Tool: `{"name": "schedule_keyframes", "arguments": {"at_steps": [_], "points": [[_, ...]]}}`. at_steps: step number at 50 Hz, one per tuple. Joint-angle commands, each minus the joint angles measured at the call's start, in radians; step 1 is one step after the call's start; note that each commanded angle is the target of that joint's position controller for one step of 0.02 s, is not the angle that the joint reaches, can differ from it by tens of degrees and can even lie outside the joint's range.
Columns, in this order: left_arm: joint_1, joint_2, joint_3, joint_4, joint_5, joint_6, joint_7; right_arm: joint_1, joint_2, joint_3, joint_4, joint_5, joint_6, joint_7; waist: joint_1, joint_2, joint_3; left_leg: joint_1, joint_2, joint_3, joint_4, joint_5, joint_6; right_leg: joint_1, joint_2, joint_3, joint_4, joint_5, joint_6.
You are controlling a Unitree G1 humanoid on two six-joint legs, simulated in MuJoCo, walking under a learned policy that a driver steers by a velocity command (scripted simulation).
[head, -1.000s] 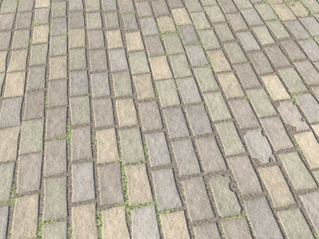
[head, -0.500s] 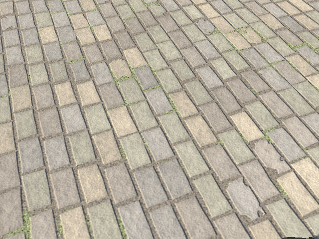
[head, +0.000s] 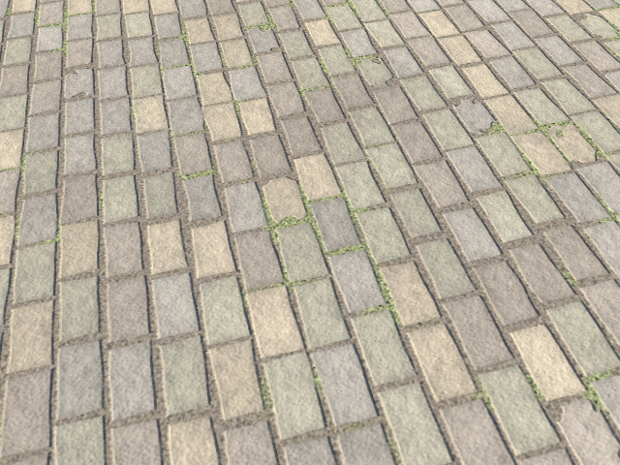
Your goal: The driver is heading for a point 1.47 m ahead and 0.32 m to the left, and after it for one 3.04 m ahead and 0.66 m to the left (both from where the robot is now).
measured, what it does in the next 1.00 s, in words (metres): walks ahead, turning left: left foot, then right foot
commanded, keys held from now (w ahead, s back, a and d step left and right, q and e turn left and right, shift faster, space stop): w+q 0.48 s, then w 0.24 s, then no key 0.28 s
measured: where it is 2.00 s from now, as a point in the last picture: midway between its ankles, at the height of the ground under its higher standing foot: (190, 343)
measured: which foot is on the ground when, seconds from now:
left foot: up 0.00-0.36, down 0.38-0.90, up 0.92-1.00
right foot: down 0.00-0.38, up 0.40-0.84, down 0.86-1.00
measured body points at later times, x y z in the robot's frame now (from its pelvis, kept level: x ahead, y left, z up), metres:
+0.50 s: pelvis +0.25 +0.09 -0.01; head +0.29 +0.11 +0.44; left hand +0.25 +0.39 -0.13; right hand +0.49 -0.12 -0.10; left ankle +0.29 +0.17 -0.74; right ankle +0.18 -0.10 -0.64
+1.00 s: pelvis +0.50 +0.13 -0.01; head +0.54 +0.13 +0.44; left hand +0.58 +0.43 -0.10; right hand +0.67 -0.11 -0.14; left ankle +0.35 +0.21 -0.66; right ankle +0.64 +0.07 -0.74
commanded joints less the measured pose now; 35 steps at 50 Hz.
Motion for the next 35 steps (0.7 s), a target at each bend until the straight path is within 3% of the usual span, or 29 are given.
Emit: {"name": "schedule_keyframes", "arguments": {"at_steps": [1,3,8,11,14,16,17,18,19,20,21,22,23,24,25,26,28,31,35], "points": [[0.087,0.099,0.033,-0.006,0.008,-0.001,0.000,-0.060,-0.087,-0.028,-0.102,-0.004,-0.003,0.007,0.062,-0.144,0.025,-0.363,0.126,-0.032,0.084,0.103,-0.011,0.277,-0.288,0.293,-0.267,0.020,-0.158],[0.079,0.109,0.040,0.009,0.005,-0.009,0.000,-0.080,-0.052,-0.021,-0.123,-0.002,0.009,0.015,0.051,-0.147,0.029,-0.342,0.138,-0.011,0.052,0.155,-0.025,0.232,-0.275,0.197,-0.305,0.130,-0.168],[0.090,0.164,0.059,0.045,0.002,-0.008,0.009,-0.184,-0.025,-0.006,-0.175,-0.008,0.010,0.037,0.065,-0.097,0.039,-0.323,0.140,0.020,-0.195,0.368,-0.039,0.236,-0.261,0.011,-0.332,0.264,-0.166],[0.124,0.193,0.067,0.067,-0.009,0.001,0.014,-0.282,-0.022,0.001,-0.210,-0.010,0.006,0.055,0.099,-0.086,0.062,-0.273,0.120,0.070,-0.342,0.451,-0.018,0.254,-0.263,-0.066,-0.329,0.267,-0.143],[0.157,0.222,0.077,0.091,-0.026,0.015,0.014,-0.346,-0.040,-0.003,-0.250,-0.007,0.010,0.068,0.106,-0.089,0.082,-0.267,0.103,0.100,-0.418,0.390,0.019,0.337,-0.295,-0.104,-0.292,0.323,-0.119],[0.160,0.250,0.085,0.096,-0.033,0.028,0.018,-0.334,-0.067,-0.016,-0.266,-0.011,0.014,0.073,0.079,-0.110,0.054,-0.191,0.055,0.150,-0.444,0.290,0.057,0.383,-0.301,-0.143,-0.191,0.581,-0.097],[0.159,0.267,0.089,0.096,-0.036,0.036,0.021,-0.278,-0.092,-0.031,-0.259,-0.013,0.018,0.071,0.041,-0.125,0.009,-0.095,0.013,0.182,-0.449,0.243,0.081,0.389,-0.294,-0.165,-0.084,0.752,-0.085],[0.151,0.265,0.087,0.094,-0.039,0.044,0.025,-0.139,-0.133,-0.056,-0.226,-0.011,0.021,0.066,-0.042,-0.111,-0.065,0.100,-0.034,0.204,-0.504,0.279,0.114,0.342,-0.266,-0.199,0.103,0.831,-0.060],[0.170,0.235,0.072,0.086,-0.025,0.042,0.030,0.035,-0.201,-0.091,-0.181,-0.007,0.030,0.049,-0.119,-0.061,-0.155,0.400,-0.019,0.122,-0.517,0.315,0.156,0.149,-0.229,-0.210,0.367,0.673,-0.019],[0.255,0.091,0.025,0.028,0.025,0.025,0.019,0.041,-0.327,-0.110,-0.178,0.001,0.029,0.033,-0.019,0.231,-0.223,0.742,0.257,-0.400,-0.568,0.242,0.315,-0.309,-0.063,-0.183,0.749,-0.245,0.048],[0.199,0.133,0.019,0.008,-0.002,-0.014,0.006,0.072,-0.290,-0.091,-0.221,-0.005,0.013,0.038,-0.067,0.178,-0.418,0.832,0.369,-0.782,-0.747,0.059,0.416,-0.439,0.014,0.073,0.918,-0.430,0.048],[0.094,0.201,0.038,-0.018,-0.044,-0.032,-0.003,0.050,-0.220,-0.072,-0.205,-0.015,-0.001,0.044,-0.093,0.090,-0.289,0.764,0.337,-0.648,-0.779,0.078,0.354,-0.532,-0.039,0.109,0.921,-0.334,0.029],[0.065,0.189,0.029,-0.027,-0.042,-0.042,-0.001,0.004,-0.190,-0.062,-0.201,-0.011,-0.008,0.042,-0.061,0.047,-0.177,0.620,0.294,-0.519,-0.780,0.137,0.319,-0.524,-0.078,0.095,0.843,-0.249,0.014],[0.063,0.186,0.031,-0.015,-0.015,-0.043,0.008,-0.071,-0.159,-0.051,-0.212,-0.014,-0.010,0.040,-0.013,-0.010,-0.108,0.467,0.255,-0.424,-0.783,0.241,0.288,-0.460,-0.113,0.094,0.755,-0.191,0.016],[0.088,0.197,0.039,-0.004,-0.001,-0.033,0.010,-0.125,-0.125,-0.039,-0.226,-0.026,-0.011,0.037,0.030,0.004,-0.081,0.353,0.230,-0.347,-0.798,0.361,0.274,-0.376,-0.140,0.097,0.696,-0.152,0.020],[0.109,0.196,0.041,0.004,0.001,-0.019,0.008,-0.150,-0.115,-0.033,-0.235,-0.034,-0.011,0.034,0.054,0.019,-0.071,0.283,0.217,-0.314,-0.821,0.420,0.274,-0.322,-0.148,0.092,0.669,-0.131,0.027],[0.123,0.163,0.033,0.014,0.007,0.002,0.007,-0.146,-0.115,-0.032,-0.215,-0.032,-0.021,0.029,0.065,0.013,-0.057,0.205,0.205,-0.244,-0.850,0.533,0.283,-0.286,-0.147,0.068,0.602,-0.094,0.051],[0.037,0.121,0.016,-0.007,0.011,0.011,0.007,-0.107,-0.134,-0.034,-0.178,-0.028,-0.026,0.014,0.039,0.013,-0.012,0.168,0.169,-0.145,-0.881,0.562,0.257,-0.304,-0.141,0.053,0.431,0.089,0.074],[-0.098,0.098,0.003,-0.030,-0.003,0.002,-0.009,-0.049,-0.143,-0.033,-0.138,-0.019,-0.025,0.008,-0.024,0.027,0.028,0.171,0.141,-0.092,-0.889,0.421,0.204,-0.244,-0.096,0.033,0.171,0.330,0.063]]}}
Keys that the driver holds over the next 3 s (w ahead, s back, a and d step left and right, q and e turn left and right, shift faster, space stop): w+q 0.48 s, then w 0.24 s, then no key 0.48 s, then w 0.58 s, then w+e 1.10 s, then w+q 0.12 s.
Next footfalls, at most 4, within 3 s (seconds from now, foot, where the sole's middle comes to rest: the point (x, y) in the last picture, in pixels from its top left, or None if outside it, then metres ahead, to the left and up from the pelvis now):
0.38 left None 0.33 0.19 -0.77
0.86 right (280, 393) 0.67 0.09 -0.77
1.18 left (179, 452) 0.55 0.31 -0.77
1.82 left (132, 340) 0.83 0.46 -0.77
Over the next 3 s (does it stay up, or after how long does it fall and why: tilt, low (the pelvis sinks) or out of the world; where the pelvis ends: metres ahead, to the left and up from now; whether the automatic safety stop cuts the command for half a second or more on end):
stays up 1.37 0.42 0.00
